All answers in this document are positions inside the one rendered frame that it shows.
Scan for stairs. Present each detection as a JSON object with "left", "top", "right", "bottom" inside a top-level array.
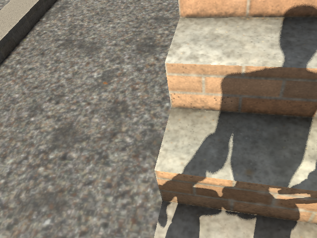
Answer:
[{"left": 154, "top": 0, "right": 317, "bottom": 238}]

